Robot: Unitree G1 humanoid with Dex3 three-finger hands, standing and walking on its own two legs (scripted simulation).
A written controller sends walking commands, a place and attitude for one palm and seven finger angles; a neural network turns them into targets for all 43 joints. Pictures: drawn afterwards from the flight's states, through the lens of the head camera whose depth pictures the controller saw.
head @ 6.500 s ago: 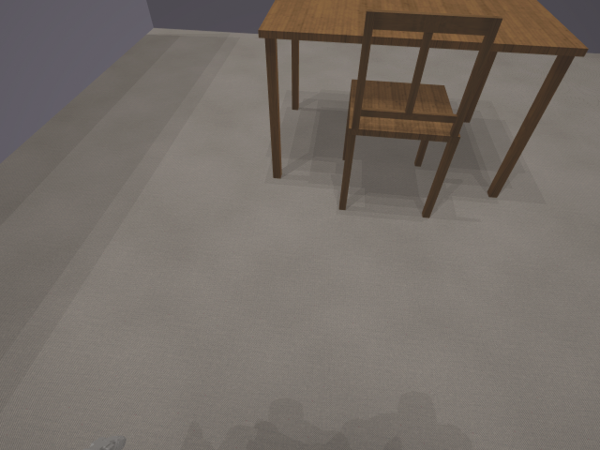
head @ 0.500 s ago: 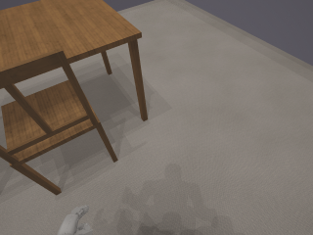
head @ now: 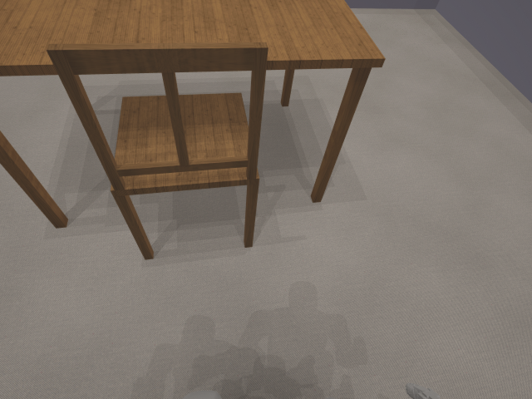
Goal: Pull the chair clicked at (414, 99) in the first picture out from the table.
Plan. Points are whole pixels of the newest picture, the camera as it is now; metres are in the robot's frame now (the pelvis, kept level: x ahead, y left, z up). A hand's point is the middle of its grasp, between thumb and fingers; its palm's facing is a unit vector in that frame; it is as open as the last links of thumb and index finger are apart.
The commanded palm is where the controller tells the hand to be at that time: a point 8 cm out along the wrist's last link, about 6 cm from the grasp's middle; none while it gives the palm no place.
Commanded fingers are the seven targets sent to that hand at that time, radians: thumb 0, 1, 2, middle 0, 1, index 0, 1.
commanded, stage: turn to face it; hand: left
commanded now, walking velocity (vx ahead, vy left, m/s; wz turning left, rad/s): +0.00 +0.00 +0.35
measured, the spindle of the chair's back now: (177, 123) +0.69 +0.27 -0.07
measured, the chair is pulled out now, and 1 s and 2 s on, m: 0.00 0.00 0.00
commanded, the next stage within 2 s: take the last steps up to it in 0.34 s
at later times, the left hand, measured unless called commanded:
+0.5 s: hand out of the picture +0.07 +0.20 -0.14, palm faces +0.15 -0.96 -0.25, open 7.4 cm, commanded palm none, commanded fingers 0.00 0.90 0.90 -0.20 -0.30 -0.20 -0.30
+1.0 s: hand out of the picture -0.06 +0.13 -0.16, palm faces +0.33 -0.94 -0.12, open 7.4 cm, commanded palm none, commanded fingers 0.00 0.90 0.90 -0.20 -0.30 -0.20 -0.30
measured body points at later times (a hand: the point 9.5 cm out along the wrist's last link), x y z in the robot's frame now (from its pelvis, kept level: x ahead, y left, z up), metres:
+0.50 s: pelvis +0.00 +0.00 +0.02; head +0.01 -0.01 +0.47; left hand +0.07 +0.25 -0.12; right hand +0.05 -0.23 -0.14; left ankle +0.00 +0.08 -0.72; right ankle +0.00 -0.13 -0.70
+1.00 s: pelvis +0.09 +0.03 +0.01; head +0.11 +0.04 +0.46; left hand -0.07 +0.18 -0.14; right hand +0.21 -0.20 -0.14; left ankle +0.11 +0.14 -0.72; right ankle +0.00 -0.12 -0.72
